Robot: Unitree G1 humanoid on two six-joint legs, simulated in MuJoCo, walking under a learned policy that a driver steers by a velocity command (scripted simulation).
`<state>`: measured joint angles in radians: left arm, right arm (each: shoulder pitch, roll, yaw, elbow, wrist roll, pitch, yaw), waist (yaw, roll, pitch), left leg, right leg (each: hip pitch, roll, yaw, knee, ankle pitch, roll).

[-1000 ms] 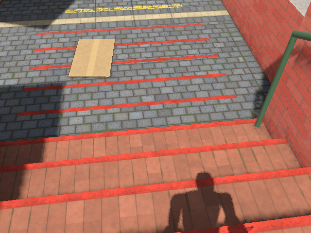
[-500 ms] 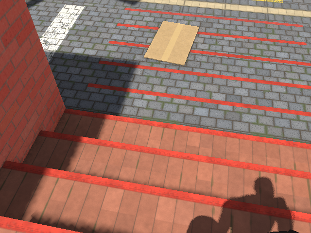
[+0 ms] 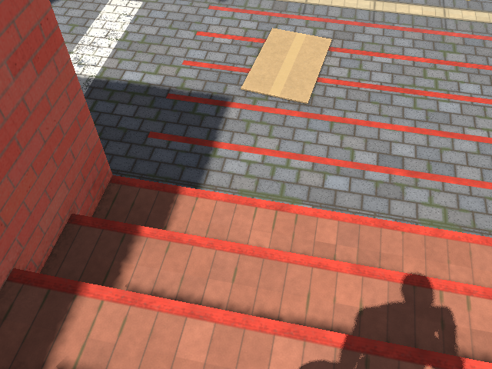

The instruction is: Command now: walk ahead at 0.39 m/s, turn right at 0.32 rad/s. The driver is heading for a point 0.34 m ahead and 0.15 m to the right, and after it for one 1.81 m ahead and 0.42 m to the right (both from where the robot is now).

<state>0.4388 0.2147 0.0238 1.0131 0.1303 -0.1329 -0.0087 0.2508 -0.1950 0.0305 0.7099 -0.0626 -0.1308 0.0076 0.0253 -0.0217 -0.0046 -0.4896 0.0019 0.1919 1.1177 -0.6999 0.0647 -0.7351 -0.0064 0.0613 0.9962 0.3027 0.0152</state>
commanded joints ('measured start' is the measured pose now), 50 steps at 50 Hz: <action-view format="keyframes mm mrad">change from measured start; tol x64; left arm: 1 99 -1 11 9 18 13 -18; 37 -720 24 -32 -462 25 41 -73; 50 18 243 77 -150 -68 79 -76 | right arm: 1 -100 -84 -4 -84 17 -25 -3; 50 219 -94 -19 217 28 75 98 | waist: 1 54 73 93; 50 24 -149 -211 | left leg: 1 -283 214 -232 -319 79 -31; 8 -431 -18 -145 697 -13 -127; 11 -922 65 -425 536 90 -167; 21 592 -91 -65 -50 454 -89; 23 573 380 -879 -479 1348 415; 30 -351 192 -329 -491 600 169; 36 671 344 -543 -224 424 108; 42 -234 326 -266 -398 -36 18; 50 -494 112 -135 883 -151 -155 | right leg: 1 340 -17 -62 -163 -5 23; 5 164 -63 -78 -580 -111 -45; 9 1323 -237 350 -391 294 -391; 19 -198 -4 212 -286 -216 -323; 24 -503 181 223 823 -882 -130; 30 57 -15 -66 649 -340 -11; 36 -783 -165 20 -66 -160 17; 50 1108 -315 103 -427 435 -227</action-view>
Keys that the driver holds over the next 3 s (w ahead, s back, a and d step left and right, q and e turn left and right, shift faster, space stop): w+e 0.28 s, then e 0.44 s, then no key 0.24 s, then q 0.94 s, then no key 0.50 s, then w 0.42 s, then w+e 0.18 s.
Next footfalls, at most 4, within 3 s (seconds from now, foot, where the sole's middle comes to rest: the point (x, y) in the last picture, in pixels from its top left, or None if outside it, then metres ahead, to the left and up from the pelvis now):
0.14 right None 0.16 -0.09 -0.86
0.44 left None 0.31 0.12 -0.86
0.92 right None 0.43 -0.27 -1.04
1.56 left None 0.53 -0.02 -1.04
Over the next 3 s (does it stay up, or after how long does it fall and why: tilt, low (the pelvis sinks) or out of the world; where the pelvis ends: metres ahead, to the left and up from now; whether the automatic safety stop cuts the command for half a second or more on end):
stays up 0.65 -0.13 -0.31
